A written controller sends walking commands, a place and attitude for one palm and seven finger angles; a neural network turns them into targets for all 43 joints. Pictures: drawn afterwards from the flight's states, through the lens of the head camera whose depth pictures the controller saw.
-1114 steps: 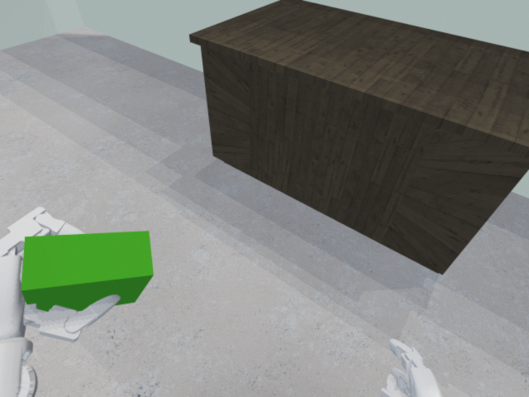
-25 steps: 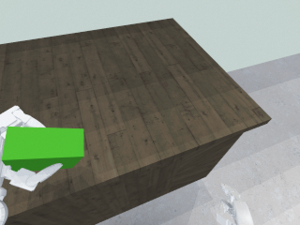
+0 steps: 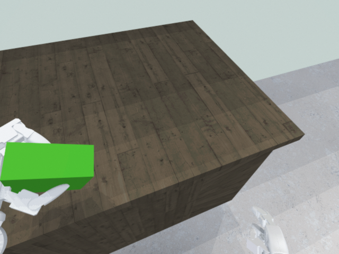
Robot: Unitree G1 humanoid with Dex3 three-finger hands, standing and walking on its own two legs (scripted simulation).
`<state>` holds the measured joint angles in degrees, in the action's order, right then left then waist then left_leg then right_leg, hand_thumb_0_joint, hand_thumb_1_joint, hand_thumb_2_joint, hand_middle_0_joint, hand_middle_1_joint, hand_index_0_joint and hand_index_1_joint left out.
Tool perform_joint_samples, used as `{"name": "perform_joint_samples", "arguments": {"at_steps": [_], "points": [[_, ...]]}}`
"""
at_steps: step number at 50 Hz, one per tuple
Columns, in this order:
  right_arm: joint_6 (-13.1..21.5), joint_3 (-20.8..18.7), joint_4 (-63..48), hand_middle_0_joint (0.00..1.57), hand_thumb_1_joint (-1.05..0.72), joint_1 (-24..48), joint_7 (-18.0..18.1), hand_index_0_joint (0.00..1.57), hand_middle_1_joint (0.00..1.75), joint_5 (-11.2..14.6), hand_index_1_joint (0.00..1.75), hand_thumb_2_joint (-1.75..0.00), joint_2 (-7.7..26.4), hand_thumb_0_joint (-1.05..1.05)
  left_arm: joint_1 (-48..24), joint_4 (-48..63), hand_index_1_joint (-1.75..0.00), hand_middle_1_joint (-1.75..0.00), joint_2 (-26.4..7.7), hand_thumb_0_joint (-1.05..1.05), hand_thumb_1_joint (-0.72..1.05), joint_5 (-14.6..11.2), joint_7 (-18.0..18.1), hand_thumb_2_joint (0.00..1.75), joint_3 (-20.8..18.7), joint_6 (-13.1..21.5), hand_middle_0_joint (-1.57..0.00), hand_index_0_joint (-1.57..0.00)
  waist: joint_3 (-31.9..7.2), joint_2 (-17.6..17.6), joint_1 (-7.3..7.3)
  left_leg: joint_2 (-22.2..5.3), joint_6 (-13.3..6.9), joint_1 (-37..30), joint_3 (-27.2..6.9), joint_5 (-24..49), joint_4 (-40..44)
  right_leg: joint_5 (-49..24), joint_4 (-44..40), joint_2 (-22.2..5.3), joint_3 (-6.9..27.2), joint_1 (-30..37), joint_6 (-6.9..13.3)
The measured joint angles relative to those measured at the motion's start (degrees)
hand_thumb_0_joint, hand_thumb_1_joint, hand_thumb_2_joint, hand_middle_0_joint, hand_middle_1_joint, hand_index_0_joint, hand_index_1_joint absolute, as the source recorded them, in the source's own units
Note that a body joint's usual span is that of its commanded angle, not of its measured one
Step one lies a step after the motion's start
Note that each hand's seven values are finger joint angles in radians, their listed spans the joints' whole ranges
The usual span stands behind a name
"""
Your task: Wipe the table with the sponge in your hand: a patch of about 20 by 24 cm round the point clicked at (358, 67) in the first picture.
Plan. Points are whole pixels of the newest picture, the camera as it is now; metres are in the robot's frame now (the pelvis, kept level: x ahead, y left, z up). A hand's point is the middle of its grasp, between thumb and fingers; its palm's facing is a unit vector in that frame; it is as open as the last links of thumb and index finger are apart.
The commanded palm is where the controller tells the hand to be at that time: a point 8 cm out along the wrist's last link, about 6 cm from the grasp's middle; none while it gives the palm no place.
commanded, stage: shuffle to correct the standing spot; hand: left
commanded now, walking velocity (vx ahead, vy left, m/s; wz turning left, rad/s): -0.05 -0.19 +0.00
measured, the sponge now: (62, 170) +0.23 +0.20 +0.14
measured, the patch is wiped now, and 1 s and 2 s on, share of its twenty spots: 0.00 0.00 0.00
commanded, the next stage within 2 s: none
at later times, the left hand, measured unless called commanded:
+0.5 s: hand (30, 173) +0.21 +0.24 +0.16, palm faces +0.30 -0.86 -0.41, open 9.7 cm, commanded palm +0.15 +0.28 +0.18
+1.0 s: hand (28, 175) +0.21 +0.24 +0.16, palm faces +0.30 -0.86 -0.41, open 9.7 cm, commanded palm +0.15 +0.29 +0.18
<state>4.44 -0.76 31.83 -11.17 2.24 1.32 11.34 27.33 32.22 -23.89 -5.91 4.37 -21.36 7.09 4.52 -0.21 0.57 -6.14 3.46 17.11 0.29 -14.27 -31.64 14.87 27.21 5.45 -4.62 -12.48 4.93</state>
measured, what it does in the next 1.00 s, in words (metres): stands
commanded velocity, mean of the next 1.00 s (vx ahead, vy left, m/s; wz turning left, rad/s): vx -0.04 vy -0.20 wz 0.00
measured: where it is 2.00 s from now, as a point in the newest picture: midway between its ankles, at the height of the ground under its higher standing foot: outside the picture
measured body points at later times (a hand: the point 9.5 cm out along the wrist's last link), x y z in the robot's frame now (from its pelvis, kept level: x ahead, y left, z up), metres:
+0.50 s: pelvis -0.01 +0.00 +0.00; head +0.03 +0.01 +0.45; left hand +0.19 +0.28 +0.19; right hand +0.17 -0.23 -0.08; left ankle +0.02 +0.16 -0.73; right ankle +0.00 -0.06 -0.73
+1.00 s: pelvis -0.01 +0.01 +0.00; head +0.03 +0.01 +0.45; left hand +0.19 +0.29 +0.18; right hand +0.17 -0.23 -0.08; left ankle +0.02 +0.16 -0.73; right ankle +0.00 -0.06 -0.73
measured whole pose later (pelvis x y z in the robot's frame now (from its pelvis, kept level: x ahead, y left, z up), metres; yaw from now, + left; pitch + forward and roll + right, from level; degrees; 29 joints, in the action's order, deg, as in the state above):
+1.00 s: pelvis -0.01 +0.01 +0.00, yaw +0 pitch +0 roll -2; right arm 4.0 -0.3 31.7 -11.5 2.3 1.5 11.4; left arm 28.7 31.8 -23.2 -6.1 4.8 -20.8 6.5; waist 3.7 -0.7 0.5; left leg -5.7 2.9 17.7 0.1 -13.8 -31.6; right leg 14.2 26.8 5.0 -4.8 -12.8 4.6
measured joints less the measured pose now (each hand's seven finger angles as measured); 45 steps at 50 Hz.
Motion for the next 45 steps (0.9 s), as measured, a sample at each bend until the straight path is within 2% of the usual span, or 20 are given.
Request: {"name": "perform_joint_samples", "arguments": {"at_steps": [8,17,29,45], "points": [[-0.3,0.26,-0.61,0.2,-0.9,0.12,-0.18,0.2,0.3,0.18,0.3,-0.9,-0.01,0.01,2.12,0.27,-1.36,-1.36,-0.57,0.0,-0.46,-0.41,-0.19,1.03,-0.39,0.07,-0.79,-0.78,-0.13,-0.55,0.17,-0.07,-0.17,0.5,-0.13,0.05,-0.26,-0.19,0.01,0.09,-0.13,-0.36,0.23],[-0.4,0.18,0.4,0.2,-0.9,-0.43,0.19,0.2,0.3,0.14,0.3,-0.9,0.19,0.01,1.38,-0.39,-1.36,-1.36,0.36,0.0,-0.46,-0.26,0.25,1.03,0.13,-0.48,-0.79,-0.78,-0.44,-0.31,-0.55,0.22,-0.31,0.17,-0.03,0.14,-0.18,-0.12,0.22,-0.22,-0.07,-0.16,-0.14],[-0.27,0.57,-0.26,0.2,-0.9,-0.25,-0.1,0.2,0.3,0.08,0.3,-0.9,-0.27,0.01,1.35,-0.39,-1.36,-1.36,0.12,0.0,-0.46,-0.08,0.28,1.03,0.13,-0.16,-0.79,-0.78,-0.58,-0.3,0.09,0.21,-0.48,0.52,0.02,0.65,0.33,-0.93,-0.75,-0.19,-0.01,-0.32,-0.24],[-0.46,0.37,-0.01,0.2,-0.9,-0.32,0.01,0.2,0.3,0.12,0.3,-0.9,-0.03,0.01,1.31,-0.57,-1.36,-1.36,0.17,0.0,-0.46,-0.25,0.32,1.03,0.1,-0.51,-0.79,-0.78,-0.59,-0.42,-0.05,0.29,-0.48,0.5,-0.17,0.52,0.06,-0.89,-0.81,-0.26,-0.19,-0.06,-0.36]]}}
